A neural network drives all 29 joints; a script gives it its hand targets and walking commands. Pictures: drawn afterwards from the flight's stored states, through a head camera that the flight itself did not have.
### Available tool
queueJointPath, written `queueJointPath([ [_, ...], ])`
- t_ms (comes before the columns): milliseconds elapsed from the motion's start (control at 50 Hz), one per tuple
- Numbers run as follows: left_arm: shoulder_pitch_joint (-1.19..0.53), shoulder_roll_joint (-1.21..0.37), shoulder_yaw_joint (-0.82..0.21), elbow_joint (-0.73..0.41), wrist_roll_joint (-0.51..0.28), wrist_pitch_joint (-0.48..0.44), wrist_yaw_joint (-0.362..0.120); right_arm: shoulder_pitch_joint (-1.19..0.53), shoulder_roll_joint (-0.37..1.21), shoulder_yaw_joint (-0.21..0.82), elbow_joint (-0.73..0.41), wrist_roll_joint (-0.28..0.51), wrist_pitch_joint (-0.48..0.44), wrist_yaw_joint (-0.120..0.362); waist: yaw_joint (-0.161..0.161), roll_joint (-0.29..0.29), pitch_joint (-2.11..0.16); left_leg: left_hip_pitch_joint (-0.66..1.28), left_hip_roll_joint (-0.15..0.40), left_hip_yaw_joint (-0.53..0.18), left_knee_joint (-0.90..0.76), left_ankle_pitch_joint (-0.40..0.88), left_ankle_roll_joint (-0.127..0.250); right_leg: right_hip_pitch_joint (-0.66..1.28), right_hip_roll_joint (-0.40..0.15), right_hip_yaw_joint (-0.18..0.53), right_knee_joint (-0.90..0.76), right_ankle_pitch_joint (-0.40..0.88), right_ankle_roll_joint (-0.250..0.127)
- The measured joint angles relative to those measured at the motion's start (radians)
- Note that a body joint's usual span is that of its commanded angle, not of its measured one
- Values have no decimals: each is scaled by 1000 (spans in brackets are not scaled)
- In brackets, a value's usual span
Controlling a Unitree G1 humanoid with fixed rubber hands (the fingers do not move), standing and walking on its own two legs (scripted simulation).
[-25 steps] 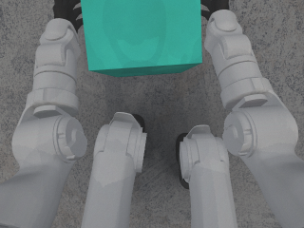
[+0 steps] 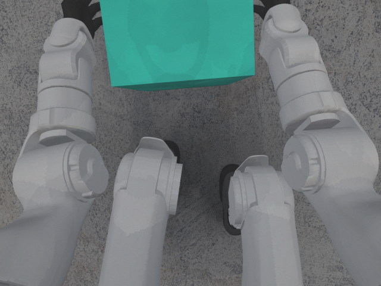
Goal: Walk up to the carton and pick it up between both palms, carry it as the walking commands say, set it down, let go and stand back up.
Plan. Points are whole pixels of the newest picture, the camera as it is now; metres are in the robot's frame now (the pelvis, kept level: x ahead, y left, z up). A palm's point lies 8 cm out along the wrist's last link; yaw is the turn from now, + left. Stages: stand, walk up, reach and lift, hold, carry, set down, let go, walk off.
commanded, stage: set down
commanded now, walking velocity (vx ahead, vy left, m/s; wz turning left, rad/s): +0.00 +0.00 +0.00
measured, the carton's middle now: (179, 7) +0.56 +0.12 -0.25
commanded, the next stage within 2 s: none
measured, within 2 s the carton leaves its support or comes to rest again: neither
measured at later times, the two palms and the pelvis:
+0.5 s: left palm (75, 27) +0.48 +0.28 -0.17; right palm (274, 10) +0.55 -0.04 -0.17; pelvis -0.01 +0.00 +0.00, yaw +0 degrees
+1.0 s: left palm (43, 10) +0.49 +0.31 -0.14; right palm out of the picture +0.57 -0.05 -0.14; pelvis -0.01 +0.01 +0.01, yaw +1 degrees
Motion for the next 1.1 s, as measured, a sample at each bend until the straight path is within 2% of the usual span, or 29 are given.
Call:
queueJointPath([
  [180,-5,6,5,24,-11,-17,-9,0,-9,19,3,9,-2,5,2,0,4,0,4,2,8,-2,2,-1,-4,-2,8,-1,-2],
  [320,-39,30,-34,117,-50,-70,8,-16,-33,61,37,36,-19,7,6,9,12,1,3,4,7,5,4,1,-11,-2,8,5,0],
  [500,-66,84,-97,234,-149,-165,92,-39,-67,152,60,106,-61,5,-1,32,47,8,1,9,-6,15,13,13,-28,-1,-6,10,4],
  [600,-54,118,-144,251,-229,-186,103,-32,-85,188,62,118,-72,-2,-9,53,42,-5,1,25,-11,22,28,4,-47,6,-7,9,7],
  [740,-67,144,-178,268,-283,-193,106,-4,-139,214,45,156,-73,7,-8,62,34,-17,6,37,-2,26,47,-3,-65,9,2,7,13],
  [880,-58,160,-210,224,-317,-177,105,-8,-170,229,16,195,-63,19,-13,53,40,-10,6,43,2,29,54,8,-79,7,8,6,11],
  [960,-54,159,-225,137,-322,-149,113,-13,-178,217,-39,206,-45,11,-13,43,68,28,-3,36,-11,30,49,50,-90,0,-5,2,4],
  [1060,-35,156,-235,64,-314,-98,117,-3,-161,179,-57,181,-6,2,-13,29,76,92,-18,22,-55,26,38,120,-102,-8,-53,-4,-7],
  [1100,-19,157,-235,7,-311,-79,122,9,-156,162,-105,178,7,-1,-12,29,96,138,-22,14,-79,21,35,168,-103,-13,-82,-6,-10],
])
